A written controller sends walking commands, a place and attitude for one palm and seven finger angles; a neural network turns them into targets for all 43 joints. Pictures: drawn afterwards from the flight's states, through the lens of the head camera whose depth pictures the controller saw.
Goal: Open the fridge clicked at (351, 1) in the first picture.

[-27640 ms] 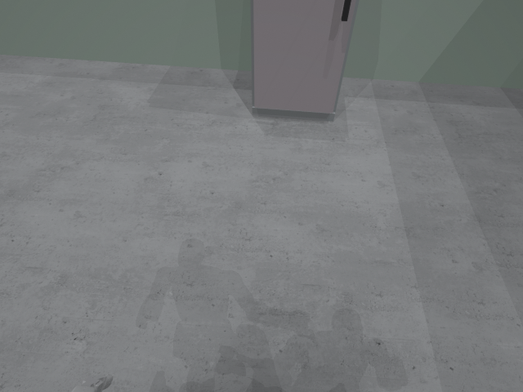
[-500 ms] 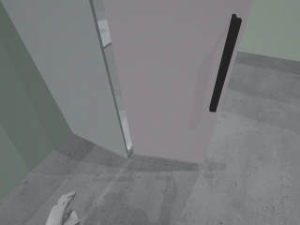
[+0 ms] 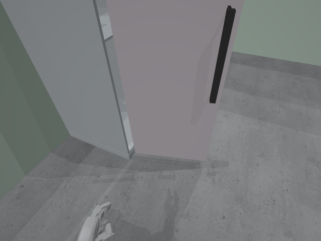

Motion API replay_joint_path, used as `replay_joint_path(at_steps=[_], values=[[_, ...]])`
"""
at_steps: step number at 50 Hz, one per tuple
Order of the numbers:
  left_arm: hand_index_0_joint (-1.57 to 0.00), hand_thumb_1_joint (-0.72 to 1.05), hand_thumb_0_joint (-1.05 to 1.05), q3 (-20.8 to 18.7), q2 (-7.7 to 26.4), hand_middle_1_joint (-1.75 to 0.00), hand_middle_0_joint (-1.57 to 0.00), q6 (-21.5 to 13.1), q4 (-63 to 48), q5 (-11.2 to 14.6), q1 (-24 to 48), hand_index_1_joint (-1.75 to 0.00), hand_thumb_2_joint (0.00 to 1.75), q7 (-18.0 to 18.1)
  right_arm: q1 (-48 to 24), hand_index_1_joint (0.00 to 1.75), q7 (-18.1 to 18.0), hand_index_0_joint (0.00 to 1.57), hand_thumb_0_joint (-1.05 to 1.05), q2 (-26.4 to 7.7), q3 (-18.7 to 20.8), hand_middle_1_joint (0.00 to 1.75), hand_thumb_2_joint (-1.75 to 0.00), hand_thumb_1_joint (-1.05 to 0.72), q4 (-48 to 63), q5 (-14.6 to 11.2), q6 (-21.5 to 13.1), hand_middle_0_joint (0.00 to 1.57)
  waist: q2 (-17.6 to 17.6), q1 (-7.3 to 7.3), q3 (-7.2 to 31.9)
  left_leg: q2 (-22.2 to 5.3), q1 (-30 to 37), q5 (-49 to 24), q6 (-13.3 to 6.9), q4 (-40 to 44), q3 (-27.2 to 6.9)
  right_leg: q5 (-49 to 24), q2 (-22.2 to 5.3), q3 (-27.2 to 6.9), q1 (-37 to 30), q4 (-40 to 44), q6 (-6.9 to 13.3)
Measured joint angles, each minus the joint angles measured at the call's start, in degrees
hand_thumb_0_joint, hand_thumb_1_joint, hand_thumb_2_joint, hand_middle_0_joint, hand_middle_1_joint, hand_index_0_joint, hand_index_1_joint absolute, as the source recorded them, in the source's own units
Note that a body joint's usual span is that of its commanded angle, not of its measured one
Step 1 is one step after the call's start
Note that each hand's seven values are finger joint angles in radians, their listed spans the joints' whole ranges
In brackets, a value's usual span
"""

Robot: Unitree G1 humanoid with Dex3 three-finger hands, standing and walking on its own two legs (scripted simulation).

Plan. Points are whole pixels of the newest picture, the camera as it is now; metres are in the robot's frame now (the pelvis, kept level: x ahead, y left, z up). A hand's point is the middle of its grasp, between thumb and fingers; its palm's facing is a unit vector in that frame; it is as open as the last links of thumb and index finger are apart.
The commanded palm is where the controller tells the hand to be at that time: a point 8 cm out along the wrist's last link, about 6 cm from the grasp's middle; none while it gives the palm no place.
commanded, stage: stop stepping back and stand still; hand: right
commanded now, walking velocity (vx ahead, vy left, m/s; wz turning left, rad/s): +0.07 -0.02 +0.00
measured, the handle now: (219, 60) +0.78 -0.19 +0.10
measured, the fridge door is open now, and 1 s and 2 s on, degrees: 73 73 73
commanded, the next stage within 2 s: let the arm hang, fingers relaxed in 0.44 s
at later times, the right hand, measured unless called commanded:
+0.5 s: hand out of the picture +0.20 -0.30 +0.19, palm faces +0.46 +0.75 -0.47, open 7.4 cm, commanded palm +0.14 -0.34 +0.19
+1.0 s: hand out of the picture +0.04 -0.24 -0.17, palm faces +0.02 +0.98 -0.19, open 7.0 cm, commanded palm none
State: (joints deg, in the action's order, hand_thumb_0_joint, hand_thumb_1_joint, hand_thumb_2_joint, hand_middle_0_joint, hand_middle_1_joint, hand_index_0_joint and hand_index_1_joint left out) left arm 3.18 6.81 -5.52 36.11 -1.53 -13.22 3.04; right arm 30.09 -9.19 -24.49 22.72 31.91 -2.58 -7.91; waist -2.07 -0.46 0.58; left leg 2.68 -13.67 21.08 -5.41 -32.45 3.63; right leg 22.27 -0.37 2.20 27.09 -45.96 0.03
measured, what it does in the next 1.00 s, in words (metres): steps on the spot: right foot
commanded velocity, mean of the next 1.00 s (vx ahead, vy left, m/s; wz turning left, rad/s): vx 0.02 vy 0.03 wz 0.00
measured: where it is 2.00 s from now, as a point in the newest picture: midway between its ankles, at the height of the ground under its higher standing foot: outside the picture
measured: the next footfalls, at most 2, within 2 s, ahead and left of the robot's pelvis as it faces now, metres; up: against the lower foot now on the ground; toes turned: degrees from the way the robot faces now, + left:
right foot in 0.22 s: +0.07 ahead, -0.15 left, +0.00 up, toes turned -7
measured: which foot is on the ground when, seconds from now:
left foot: down 0.00-1.00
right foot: up 0.00-0.20, down 0.22-1.00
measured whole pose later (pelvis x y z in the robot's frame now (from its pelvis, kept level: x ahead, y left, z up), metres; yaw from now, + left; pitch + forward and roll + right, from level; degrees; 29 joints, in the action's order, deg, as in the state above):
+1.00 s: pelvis +0.01 -0.05 +0.01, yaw -3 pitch +0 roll +1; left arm 0.0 10.5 2.6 59.8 -2.2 -15.1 1.0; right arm 12.6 -1.2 -12.2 0.4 -58.1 1.1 1.0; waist -1.8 -0.8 -4.2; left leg -0.6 -14.0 11.6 -0.2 -25.3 4.3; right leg 13.0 -1.0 4.7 15.9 -28.4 2.1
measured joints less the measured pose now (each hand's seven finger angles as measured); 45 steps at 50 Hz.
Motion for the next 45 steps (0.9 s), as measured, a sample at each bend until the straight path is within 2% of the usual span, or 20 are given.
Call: replay_joint_path(at_steps=[2,4,6,10,11,12,14,16,19,21,22,24,27,29,33,35,38,40,41,45], values=[[-0.20,0.90,0.01,-0.3,1.0,-0.30,-0.21,0.2,1.4,0.0,0.5,-0.30,0.90,0.3,0.4,0.31,0.3,0.21,0.02,-0.2,0.5,0.30,-0.90,-0.89,0.4,-0.3,-1.3,0.21,0.3,1.10,-0.9,-0.4,-0.3,-7.2,0.4,1.1,0.0,-0.6,-0.1,-0.5,3.0,-10.1,-0.8],[-0.20,0.90,0.01,-0.9,2.0,-0.30,-0.21,0.6,2.6,0.4,-0.2,-0.30,0.90,0.6,0.4,0.31,0.2,0.21,0.01,0.0,1.0,0.30,-0.90,-0.89,-1.8,-0.6,-1.8,0.22,0.5,1.59,-0.2,-1.0,0.1,-7.9,1.5,2.9,-0.1,-1.4,-0.7,0.1,3.2,-12.1,-1.0],[-0.20,0.90,0.01,-1.5,3.2,-0.30,-0.21,0.7,3.2,0.9,-1.2,-0.30,0.90,1.3,-0.5,0.31,-0.2,0.21,0.01,0.6,1.3,0.30,-0.90,-0.89,-5.0,-0.7,-1.4,0.22,0.5,1.84,0.6,-2.0,0.3,-8.1,2.2,4.3,-0.4,-1.3,-1.3,1.4,0.9,-7.9,-0.8],[-0.20,0.90,0.01,-2.6,6.2,-0.30,-0.21,-0.5,3.2,1.0,-2.5,-0.30,0.90,2.6,-2.6,0.31,-1.3,0.21,0.01,2.9,0.7,0.30,-0.90,-0.89,-8.5,-0.6,0.2,0.21,0.6,1.65,0.5,-3.4,-0.2,-7.2,3.7,2.7,-0.1,-0.4,-2.1,3.3,-9.3,9.0,0.6],[-0.20,0.90,0.01,-3.0,7.0,-0.30,-0.21,-1.0,2.9,1.0,-2.6,-0.30,0.90,2.9,-2.9,0.31,-1.4,0.21,0.01,3.4,0.5,0.30,-0.90,-0.89,-8.1,-0.6,0.5,0.21,1.0,1.38,0.2,-3.3,-0.9,-6.3,4.2,0.9,0.2,-1.8,-2.4,3.0,-11.5,12.9,1.3],[-0.20,0.90,0.01,-3.3,7.3,-0.30,-0.21,-1.2,2.7,1.0,-2.1,-0.30,0.90,3.0,-3.5,0.31,-1.5,0.21,0.01,3.6,0.3,0.30,-0.90,-0.89,-7.5,-0.6,0.7,0.21,0.7,1.09,-0.8,-3.5,-1.6,-4.7,4.5,-1.5,-0.1,-7.1,-2.1,3.1,-11.7,13.7,1.6],[-0.20,0.91,0.01,-3.6,6.6,-0.30,-0.21,-1.5,2.9,1.0,-0.7,-0.30,0.90,2.9,-3.9,0.30,-1.4,0.21,0.02,3.4,0.4,0.30,-0.90,-0.89,-6.5,-0.3,0.6,0.21,-1.1,1.10,-2.5,-3.6,-3.5,1.1,5.2,-7.7,-2.1,-8.6,-1.3,4.1,-12.0,12.5,1.7],[-0.20,0.91,0.01,-3.6,5.4,-0.30,-0.20,-2.1,2.8,0.7,0.1,-0.30,0.90,2.4,-3.5,0.30,-1.1,0.21,0.02,2.7,0.6,0.30,-0.90,-0.90,-5.3,0.1,0.3,0.21,-1.7,0.42,-3.2,-3.2,-4.8,2.8,5.4,-11.8,-2.5,-8.0,-1.0,4.1,-12.8,13.5,1.7],[-0.20,0.91,0.01,-2.8,3.9,-0.30,-0.20,-3.1,1.8,0.5,0.3,-0.30,0.90,1.4,-1.7,0.30,-1.0,0.21,0.02,1.4,1.0,0.30,-0.90,-0.89,-2.6,0.3,-0.6,0.21,-0.9,-0.20,-3.5,-2.7,-3.1,2.0,5.7,-6.3,-1.1,-8.8,-1.4,3.5,-13.4,15.8,1.4],[-0.20,0.91,0.01,-2.0,3.0,-0.30,-0.20,-3.4,0.6,0.6,0.2,-0.30,0.90,0.8,0.1,0.30,-0.9,0.21,0.02,-0.3,2.1,0.30,-0.90,-0.89,-1.0,0.2,-1.6,0.21,-0.4,-0.14,-3.3,-2.5,-0.6,-2.1,5.6,1.3,-0.4,-8.6,-1.8,3.5,-12.6,15.4,1.1],[-0.20,0.91,0.01,-1.7,2.7,-0.30,-0.20,-3.4,0.3,0.6,0.4,-0.30,0.90,0.6,0.5,0.30,-0.8,0.21,0.02,-0.8,2.7,0.30,-0.90,-0.89,-0.7,0.1,-2.1,0.21,0.0,0.05,-3.4,-2.2,-0.2,-6.8,5.1,3.4,-0.4,-8.2,-2.0,3.5,-12.1,14.6,0.9],[-0.20,0.91,0.01,-1.4,2.5,-0.30,-0.21,-3.1,0.3,0.4,1.1,-0.30,0.90,0.4,0.5,0.31,-0.5,0.21,0.02,-1.1,3.1,0.30,-0.90,-0.89,-1.4,-0.2,-2.6,0.21,1.3,0.35,-3.5,-1.5,-0.5,-9.5,4.1,3.7,-0.2,-7.5,-2.7,3.4,-11.6,13.7,0.7],[-0.20,0.90,0.01,-1.2,2.7,-0.30,-0.21,-2.1,0.8,0.8,1.6,-0.30,0.90,0.3,0.8,0.31,-0.2,0.21,0.01,0.2,2.6,0.30,-0.90,-0.89,-3.4,-1.0,-1.9,0.21,2.5,0.76,-2.3,-1.1,-1.0,-8.0,3.7,3.6,-0.6,-7.0,-3.1,3.7,-11.1,13.8,0.6],[-0.20,0.90,0.01,-2.6,4.3,-0.30,-0.21,-2.7,4.0,0.7,2.4,-0.30,0.90,-1.9,-3.4,0.30,2.3,0.21,0.01,0.6,-1.5,0.30,-0.90,-0.90,-12.9,1.7,-1.9,0.21,3.9,0.99,-0.6,-1.8,-3.0,-6.9,4.0,1.7,0.1,-6.8,-2.6,2.9,-8.7,11.6,0.6],[-0.20,0.90,0.01,-4.2,8.0,-0.30,-0.21,3.0,8.8,0.3,5.0,-0.30,0.90,-3.2,-14.5,0.30,6.7,0.20,0.00,5.1,-12.5,0.30,-0.90,-0.90,-42.7,3.5,6.4,0.20,5.9,0.62,1.1,-3.6,-6.6,-3.4,4.7,-5.0,0.6,-4.2,-1.1,2.4,-5.7,7.2,1.7],[-0.20,0.91,0.01,-4.4,8.4,-0.30,-0.21,5.4,9.8,-0.2,5.5,-0.30,0.90,-3.1,-17.5,0.30,7.4,0.19,0.00,8.0,-16.5,0.30,-0.90,-0.91,-56.0,3.9,9.9,0.20,4.9,-0.36,0.4,-4.3,-7.1,-2.4,5.0,-6.9,0.3,-3.8,-0.5,2.7,-5.6,6.3,2.1],[-0.20,0.91,0.01,-3.8,7.6,-0.30,-0.21,7.0,11.7,-0.8,4.9,-0.30,0.90,-2.9,-18.9,0.30,8.2,0.19,0.01,12.3,-21.3,0.30,-0.90,-0.91,-70.9,4.1,12.4,0.20,2.1,-1.68,-1.7,-4.6,-6.5,-2.7,5.2,-6.5,-0.1,-4.4,-0.2,3.1,-6.8,7.4,2.2],[-0.20,0.91,0.01,-3.2,6.9,-0.30,-0.20,7.5,13.7,-1.0,3.9,-0.30,0.90,-2.8,-18.4,0.30,8.7,0.19,0.01,15.0,-23.6,0.30,-0.90,-0.91,-77.9,4.1,12.6,0.20,0.3,-1.91,-3.1,-4.2,-5.3,-4.0,5.2,-4.1,-0.2,-5.3,-0.4,3.2,-7.8,9.4,2.1],[-0.20,0.91,0.01,-3.0,6.4,-0.30,-0.20,7.6,14.9,-1.0,3.0,-0.30,0.90,-2.7,-18.3,0.30,7.9,0.20,-0.01,16.0,-22.2,0.30,-0.90,-0.95,-79.5,2.9,11.5,0.20,-0.4,-1.77,-3.6,-3.9,-4.7,-4.8,5.1,-2.5,0.2,-5.9,-0.6,2.8,-8.0,10.4,2.0],[-0.20,0.91,0.01,-2.8,4.8,-0.30,-0.20,8.2,20.0,-1.1,-0.1,-0.30,0.90,-2.4,-18.9,0.30,7.7,0.21,-0.06,14.1,-21.6,0.30,-0.89,-1.02,-83.8,3.5,9.1,0.21,-1.3,-0.21,-4.7,-3.3,-2.4,-7.8,4.8,3.4,1.3,-8.3,-0.8,1.8,-9.1,14.4,1.8]])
